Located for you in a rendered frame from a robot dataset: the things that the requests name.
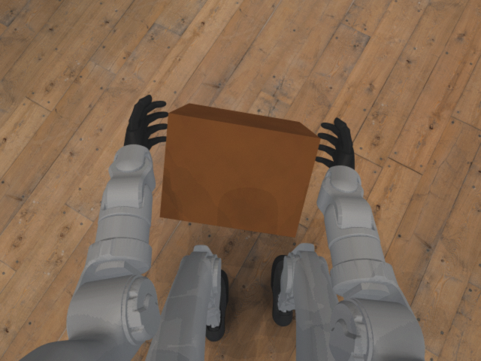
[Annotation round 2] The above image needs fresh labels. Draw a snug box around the robot right thigh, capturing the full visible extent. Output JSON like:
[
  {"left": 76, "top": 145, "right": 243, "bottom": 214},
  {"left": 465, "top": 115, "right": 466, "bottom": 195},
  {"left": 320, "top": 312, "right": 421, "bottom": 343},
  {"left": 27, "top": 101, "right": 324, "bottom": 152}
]
[{"left": 283, "top": 250, "right": 339, "bottom": 361}]

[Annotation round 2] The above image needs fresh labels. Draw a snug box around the left robot upper arm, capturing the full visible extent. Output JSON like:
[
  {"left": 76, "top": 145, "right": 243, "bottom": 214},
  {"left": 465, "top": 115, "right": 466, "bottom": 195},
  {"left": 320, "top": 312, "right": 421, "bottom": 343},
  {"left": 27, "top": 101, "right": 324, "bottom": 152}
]
[{"left": 19, "top": 274, "right": 161, "bottom": 361}]

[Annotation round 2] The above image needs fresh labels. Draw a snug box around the robot right hand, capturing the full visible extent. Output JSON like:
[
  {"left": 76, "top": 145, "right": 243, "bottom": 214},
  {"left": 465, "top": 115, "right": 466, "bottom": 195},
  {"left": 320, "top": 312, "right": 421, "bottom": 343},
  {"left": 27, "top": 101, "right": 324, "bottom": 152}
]
[{"left": 315, "top": 117, "right": 355, "bottom": 170}]

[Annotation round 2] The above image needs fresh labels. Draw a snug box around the right robot forearm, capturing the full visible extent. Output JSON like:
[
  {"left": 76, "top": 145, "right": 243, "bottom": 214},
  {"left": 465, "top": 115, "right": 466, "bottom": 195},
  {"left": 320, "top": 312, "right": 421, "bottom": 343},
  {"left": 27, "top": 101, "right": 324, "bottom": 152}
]
[{"left": 316, "top": 165, "right": 425, "bottom": 346}]

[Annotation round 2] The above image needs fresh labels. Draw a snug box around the left robot forearm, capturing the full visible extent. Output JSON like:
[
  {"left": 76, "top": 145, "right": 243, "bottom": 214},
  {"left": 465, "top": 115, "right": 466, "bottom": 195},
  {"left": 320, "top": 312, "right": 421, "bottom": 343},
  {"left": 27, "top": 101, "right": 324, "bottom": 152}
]
[{"left": 66, "top": 144, "right": 156, "bottom": 333}]

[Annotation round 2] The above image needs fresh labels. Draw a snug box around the carton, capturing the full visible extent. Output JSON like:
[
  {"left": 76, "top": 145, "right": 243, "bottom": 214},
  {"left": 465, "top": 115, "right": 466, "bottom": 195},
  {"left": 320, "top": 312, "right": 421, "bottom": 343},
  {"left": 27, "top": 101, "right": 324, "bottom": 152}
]
[{"left": 160, "top": 103, "right": 321, "bottom": 238}]

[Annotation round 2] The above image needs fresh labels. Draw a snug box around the robot left hand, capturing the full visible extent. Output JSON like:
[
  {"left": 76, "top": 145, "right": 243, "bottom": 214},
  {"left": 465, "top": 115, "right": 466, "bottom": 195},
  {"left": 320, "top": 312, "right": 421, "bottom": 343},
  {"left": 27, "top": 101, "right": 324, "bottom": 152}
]
[{"left": 124, "top": 95, "right": 168, "bottom": 150}]

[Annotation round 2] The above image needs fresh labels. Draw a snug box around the robot left shin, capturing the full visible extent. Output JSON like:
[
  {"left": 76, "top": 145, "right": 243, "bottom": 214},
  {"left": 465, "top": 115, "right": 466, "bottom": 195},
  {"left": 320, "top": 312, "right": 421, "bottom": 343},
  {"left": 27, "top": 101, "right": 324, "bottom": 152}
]
[{"left": 180, "top": 244, "right": 221, "bottom": 326}]

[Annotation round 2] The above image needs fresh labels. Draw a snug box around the right robot upper arm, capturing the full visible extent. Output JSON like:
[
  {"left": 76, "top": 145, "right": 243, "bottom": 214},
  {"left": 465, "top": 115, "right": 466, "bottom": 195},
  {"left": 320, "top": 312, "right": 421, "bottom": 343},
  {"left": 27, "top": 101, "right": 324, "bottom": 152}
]
[{"left": 329, "top": 298, "right": 425, "bottom": 361}]

